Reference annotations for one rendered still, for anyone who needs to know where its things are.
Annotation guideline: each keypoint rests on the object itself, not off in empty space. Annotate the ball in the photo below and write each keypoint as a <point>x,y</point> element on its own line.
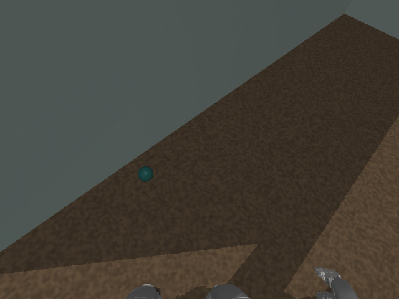
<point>145,173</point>

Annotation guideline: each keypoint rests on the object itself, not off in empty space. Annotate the right robot hand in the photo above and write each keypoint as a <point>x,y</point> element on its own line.
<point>341,289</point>

